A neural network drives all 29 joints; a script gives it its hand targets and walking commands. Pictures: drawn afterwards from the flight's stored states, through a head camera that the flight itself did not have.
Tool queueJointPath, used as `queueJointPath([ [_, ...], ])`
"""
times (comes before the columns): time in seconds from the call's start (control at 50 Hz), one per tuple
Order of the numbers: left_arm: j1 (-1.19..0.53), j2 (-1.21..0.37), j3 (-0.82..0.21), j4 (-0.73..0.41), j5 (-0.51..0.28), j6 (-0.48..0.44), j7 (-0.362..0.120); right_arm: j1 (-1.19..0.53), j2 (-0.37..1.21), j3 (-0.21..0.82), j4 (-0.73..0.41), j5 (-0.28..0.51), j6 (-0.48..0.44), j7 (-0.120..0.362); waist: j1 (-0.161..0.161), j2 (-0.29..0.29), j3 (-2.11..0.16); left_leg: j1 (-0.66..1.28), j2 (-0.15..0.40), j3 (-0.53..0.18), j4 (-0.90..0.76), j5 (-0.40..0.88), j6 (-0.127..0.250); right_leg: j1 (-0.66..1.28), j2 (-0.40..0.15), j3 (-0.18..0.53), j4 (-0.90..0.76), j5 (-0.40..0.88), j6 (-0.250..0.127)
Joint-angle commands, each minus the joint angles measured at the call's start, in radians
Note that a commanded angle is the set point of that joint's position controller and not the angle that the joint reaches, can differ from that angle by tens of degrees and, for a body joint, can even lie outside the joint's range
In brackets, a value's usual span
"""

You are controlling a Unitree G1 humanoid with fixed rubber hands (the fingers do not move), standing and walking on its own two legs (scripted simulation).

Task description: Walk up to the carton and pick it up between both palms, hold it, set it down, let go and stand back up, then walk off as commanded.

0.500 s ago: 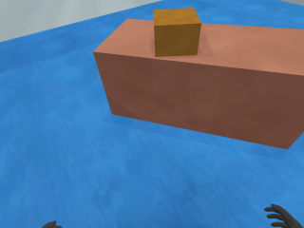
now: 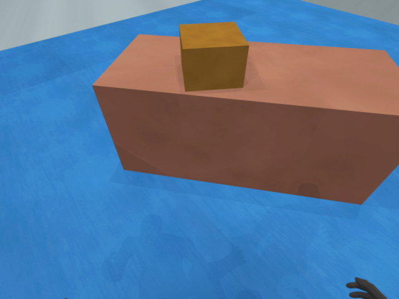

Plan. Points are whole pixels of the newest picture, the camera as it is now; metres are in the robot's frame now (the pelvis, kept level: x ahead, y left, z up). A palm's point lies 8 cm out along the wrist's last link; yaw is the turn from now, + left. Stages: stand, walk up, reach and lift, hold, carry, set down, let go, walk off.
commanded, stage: walk up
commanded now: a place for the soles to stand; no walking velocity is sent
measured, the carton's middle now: (210, 55) +1.12 -0.05 -0.03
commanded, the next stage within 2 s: none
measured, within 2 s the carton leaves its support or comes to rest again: neither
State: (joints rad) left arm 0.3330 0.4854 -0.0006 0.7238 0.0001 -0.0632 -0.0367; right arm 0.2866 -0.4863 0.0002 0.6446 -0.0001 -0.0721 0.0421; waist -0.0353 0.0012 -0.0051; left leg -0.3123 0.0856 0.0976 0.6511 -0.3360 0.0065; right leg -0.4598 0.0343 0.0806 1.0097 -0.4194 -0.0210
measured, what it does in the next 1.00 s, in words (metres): walks ahead: right foot, then left foot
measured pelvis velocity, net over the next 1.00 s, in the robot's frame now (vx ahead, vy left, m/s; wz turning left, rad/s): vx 0.24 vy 0.04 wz -0.20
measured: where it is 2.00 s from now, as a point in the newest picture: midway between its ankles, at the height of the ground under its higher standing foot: (189, 294)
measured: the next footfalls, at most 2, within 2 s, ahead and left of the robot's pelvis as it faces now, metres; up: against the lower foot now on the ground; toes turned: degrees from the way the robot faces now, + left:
right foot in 0.16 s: +0.17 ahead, -0.13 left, +0.00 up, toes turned -2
left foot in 0.50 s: +0.23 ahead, +0.16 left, +0.00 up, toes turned -1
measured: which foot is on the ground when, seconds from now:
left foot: down 0.00-0.20, up 0.22-0.48, down 0.50-0.86, up 0.88-1.00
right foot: up 0.00-0.14, down 0.16-0.50, up 0.52-0.82, down 0.84-1.00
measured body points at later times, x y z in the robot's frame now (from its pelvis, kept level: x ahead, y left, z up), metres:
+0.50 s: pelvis +0.12 +0.04 -0.01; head +0.13 +0.03 +0.44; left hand +0.24 +0.38 -0.08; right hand +0.21 -0.30 -0.09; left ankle +0.19 +0.16 -0.73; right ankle +0.13 -0.13 -0.72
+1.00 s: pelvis +0.24 +0.04 -0.01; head +0.23 +0.01 +0.44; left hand +0.39 +0.36 -0.06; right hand +0.27 -0.29 -0.11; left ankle +0.24 +0.19 -0.68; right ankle +0.28 -0.09 -0.72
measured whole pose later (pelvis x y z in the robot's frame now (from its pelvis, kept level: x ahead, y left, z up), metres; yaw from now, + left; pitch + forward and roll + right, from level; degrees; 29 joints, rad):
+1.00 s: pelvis +0.24 +0.04 -0.01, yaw -12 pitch -3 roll +0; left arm 0.37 0.50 0.00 0.72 0.00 -0.10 0.02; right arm 0.31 -0.47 0.00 0.64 0.00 0.01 0.05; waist -0.04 0.06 0.06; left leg -0.37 0.09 0.04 1.05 -0.51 0.04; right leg -0.35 0.00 0.01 0.67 -0.27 -0.04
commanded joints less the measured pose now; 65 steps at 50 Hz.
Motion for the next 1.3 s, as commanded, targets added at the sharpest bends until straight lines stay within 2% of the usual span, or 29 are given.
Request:
queueJointPath([
  [0.0, 0.016, 0.165, 0.077, -0.043, -0.015, -0.037, 0.001, 0.049, -0.216, -0.125, -0.008, -0.026, -0.013, -0.007, -0.034, 0.156, 0.067, 0.301, 0.2, -0.18, -0.283, 0.164, 0.21, -0.281, -0.065, -0.085, -0.141, 0.035, 0.024],
  [0.08, -0.023, 0.128, 0.064, -0.058, -0.013, -0.049, -0.005, 0.041, -0.235, -0.129, -0.04, -0.026, -0.001, 0.004, -0.04, 0.222, 0.026, 0.259, 0.171, -0.046, -0.172, 0.348, 0.207, -0.089, -0.043, -0.154, -0.357, 0.097, 0.014],
  [0.14, 0.175, 0.162, 0.097, 0.021, -0.003, -0.058, 0.018, -0.019, -0.183, -0.119, -0.073, -0.025, 0.026, 0.006, 0.079, 0.008, -0.123, 0.126, 0.095, 0.064, 0.179, 0.314, 0.121, 0.318, 0.041, -0.21, -0.571, 0.306, -0.002],
  [0.16, 0.264, 0.212, 0.121, 0.035, 0.0, -0.058, 0.031, -0.011, -0.142, -0.099, -0.085, -0.022, 0.027, 0.006, 0.135, -0.073, -0.173, -0.081, 0.054, 0.036, 0.342, 0.173, 0.085, 0.534, -0.03, -0.039, -0.537, 0.281, -0.034],
  [0.18, 0.272, 0.274, 0.145, 0.022, 0.009, -0.059, 0.048, 0.024, -0.066, -0.07, -0.098, -0.02, 0.023, 0.005, 0.119, -0.238, -0.168, -0.328, -0.032, 0.002, 0.445, -0.167, 0.048, 0.67, -0.222, 0.315, -0.561, 0.214, -0.098],
  [0.2, 0.264, 0.343, 0.148, 0.003, 0.006, -0.054, 0.054, 0.008, -0.143, -0.092, -0.097, -0.013, 0.038, 0.001, 0.121, -0.224, -0.14, -0.444, -0.059, -0.09, 0.522, -0.249, 0.036, 0.607, -0.379, 0.688, -0.651, 0.039, -0.236],
  [0.22, 0.197, 0.345, 0.147, -0.017, 0.002, -0.047, 0.055, -0.033, -0.216, -0.103, -0.08, -0.016, 0.047, -0.005, 0.102, -0.118, -0.031, -0.396, -0.006, -0.165, 0.534, -0.308, 0.047, 0.403, -0.419, 0.741, -0.687, -0.163, -0.306],
  [0.3, 0.102, 0.277, 0.123, -0.042, -0.002, -0.05, 0.051, -0.022, -0.179, -0.121, -0.05, -0.017, 0.034, 0.013, 0.048, -0.062, 0.146, -0.327, 0.037, -0.135, 0.375, -0.184, 0.038, 0.169, -0.294, 0.427, -0.689, -0.007, -0.231],
  [0.4, 0.085, 0.277, 0.121, -0.043, -0.001, -0.042, 0.04, 0.009, -0.161, -0.121, -0.036, -0.012, 0.02, 0.017, 0.056, -0.163, 0.024, -0.163, -0.003, -0.062, 0.15, -0.102, 0.018, 0.175, -0.237, 0.296, -0.57, 0.164, -0.218],
  [0.42, 0.034, 0.285, 0.115, -0.054, -0.004, -0.035, 0.04, 0.059, -0.163, -0.124, -0.024, -0.012, 0.016, 0.016, 0.024, -0.165, -0.001, -0.063, -0.02, -0.039, 0.051, -0.044, 0.02, 0.129, -0.217, 0.235, -0.523, 0.151, -0.196],
  [0.46, -0.043, 0.202, 0.089, -0.075, -0.001, -0.021, 0.042, 0.231, -0.196, -0.149, 0.048, -0.026, 0.003, -0.005, -0.092, 0.001, -0.045, 0.24, -0.064, -0.016, -0.135, 0.068, 0.011, -0.07, -0.124, 0.107, -0.254, 0.085, -0.114],
  [0.48, -0.027, 0.115, 0.061, -0.095, -0.003, -0.021, 0.047, 0.291, -0.276, -0.169, 0.064, -0.051, -0.001, -0.018, -0.127, 0.226, -0.06, 0.355, 0.082, -0.255, -0.253, -0.107, 0.036, -0.237, 0.0, 0.024, -0.01, 0.018, -0.062],
  [0.5, 0.001, 0.084, 0.047, -0.087, -0.013, -0.018, 0.055, 0.199, -0.328, -0.174, 0.026, -0.048, -0.002, -0.018, -0.09, 0.296, 0.016, 0.331, 0.266, -0.612, -0.429, -0.363, 0.071, -0.411, 0.092, -0.032, 0.125, -0.132, -0.023],
  [0.54, -0.018, 0.251, 0.084, -0.053, -0.002, -0.018, 0.059, 0.092, -0.327, -0.176, -0.004, -0.023, 0.009, -0.001, -0.052, 0.146, 0.079, 0.187, 0.346, -0.66, -0.467, -0.542, 0.193, -0.36, -0.039, 0.028, 0.152, -0.062, -0.018],
  [0.6, 0.06, 0.21, 0.085, -0.002, -0.01, -0.03, 0.037, 0.062, -0.233, -0.137, -0.005, -0.024, 0.004, -0.006, -0.022, 0.134, 0.098, 0.209, 0.185, -0.338, -0.369, -0.161, 0.162, -0.278, -0.055, -0.018, 0.011, 0.055, 0.009],
  [0.74, -0.001, 0.132, 0.063, -0.05, -0.016, -0.048, 0.018, 0.092, -0.219, -0.126, -0.033, -0.021, 0.024, 0.006, -0.059, 0.214, 0.041, 0.276, 0.142, -0.074, -0.181, 0.31, 0.212, -0.126, -0.031, -0.173, -0.331, 0.085, 0.015],
  [0.8, 0.131, 0.129, 0.076, 0.009, -0.007, -0.063, 0.038, 0.048, -0.177, -0.116, -0.068, -0.021, 0.049, 0.01, 0.022, 0.077, -0.087, 0.214, 0.088, 0.031, 0.088, 0.388, 0.143, 0.201, 0.036, -0.236, -0.616, 0.307, -0.003],
  [0.84, 0.277, 0.253, 0.137, 0.031, 0.007, -0.065, 0.068, 0.081, -0.094, -0.078, -0.1, -0.016, 0.047, 0.009, 0.114, -0.109, -0.194, -0.198, 0.005, -0.01, 0.355, 0.098, 0.071, 0.644, -0.126, 0.118, -0.526, 0.232, -0.071],
  [0.86, 0.273, 0.33, 0.154, 0.008, 0.013, -0.058, 0.081, 0.082, -0.078, -0.068, -0.104, -0.01, 0.052, 0.006, 0.102, -0.22, -0.169, -0.387, -0.063, -0.028, 0.465, -0.212, 0.035, 0.652, -0.364, 0.538, -0.617, 0.097, -0.172],
  [0.88, 0.227, 0.35, 0.154, -0.009, 0.007, -0.047, 0.085, 0.04, -0.196, -0.095, -0.085, -0.019, 0.076, -0.004, 0.109, -0.091, -0.124, -0.385, -0.011, -0.145, 0.507, -0.287, 0.035, 0.512, -0.429, 0.657, -0.638, -0.072, -0.267],
  [0.9, 0.161, 0.345, 0.15, -0.03, 0.002, -0.04, 0.086, 0.021, -0.223, -0.107, -0.076, -0.017, 0.086, -0.004, 0.083, -0.074, 0.02, -0.36, 0.031, -0.161, 0.506, -0.288, 0.034, 0.328, -0.428, 0.59, -0.679, -0.245, -0.279],
  [0.94, 0.102, 0.294, 0.132, -0.031, 0.008, -0.038, 0.086, 0.005, -0.195, -0.121, -0.058, -0.014, 0.081, 0.006, 0.054, -0.056, 0.164, -0.349, 0.051, -0.159, 0.446, -0.22, 0.029, 0.151, -0.347, 0.449, -0.718, -0.252, -0.238],
  [1.1, -0.001, 0.231, 0.095, -0.056, 0.008, -0.016, 0.058, 0.12, -0.135, -0.106, 0.032, 0.007, 0.045, -0.022, 0.043, -0.208, 0.018, -0.046, -0.037, -0.023, 0.081, -0.013, 0.004, 0.108, -0.197, 0.115, -0.458, 0.417, -0.18],
  [1.14, -0.049, 0.174, 0.071, -0.064, 0.002, 0.001, 0.061, 0.172, -0.149, -0.114, 0.07, -0.01, 0.027, -0.037, -0.022, -0.086, -0.032, 0.147, -0.073, -0.009, -0.136, 0.122, 0.021, 0.018, -0.149, 0.051, -0.267, 0.344, -0.119],
  [1.18, -0.035, 0.056, 0.031, -0.072, -0.015, 0.011, 0.065, 0.095, -0.254, -0.125, 0.045, -0.039, 0.018, -0.046, 0.002, 0.204, -0.016, 0.156, 0.221, -0.485, -0.337, -0.004, 0.088, -0.159, -0.001, -0.076, -0.071, -0.055, -0.022],
  [1.2, -0.009, 0.132, 0.05, -0.043, -0.005, 0.026, 0.074, 0.015, -0.288, -0.132, 0.024, -0.032, 0.023, -0.045, 0.011, 0.135, 0.021, 0.041, 0.298, -0.564, -0.379, -0.224, 0.143, -0.147, -0.022, -0.013, -0.039, -0.151, -0.018],
  [1.22, 0.022, 0.184, 0.06, -0.012, -0.011, 0.026, 0.074, -0.037, -0.272, -0.12, 0.021, -0.021, 0.027, -0.039, 0.022, 0.194, 0.049, -0.057, 0.295, -0.505, -0.369, -0.277, 0.194, -0.062, -0.055, -0.003, -0.044, -0.146, -0.006],
  [1.24, 0.038, 0.197, 0.066, 0.008, -0.007, 0.024, 0.063, -0.078, -0.236, -0.113, 0.013, -0.018, 0.031, -0.037, 0.04, 0.156, 0.096, -0.094, 0.243, -0.418, -0.339, -0.286, 0.18, -0.027, -0.069, -0.026, -0.072, -0.117, -0.004],
  [1.28, 0.048, 0.151, 0.065, 0.024, -0.009, 0.016, 0.054, -0.059, -0.205, -0.098, 0.023, -0.018, 0.029, -0.04, 0.028, 0.189, 0.081, -0.021, 0.156, -0.256, -0.24, 0.024, 0.152, -0.012, -0.053, -0.076, -0.188, -0.055, -0.001],
])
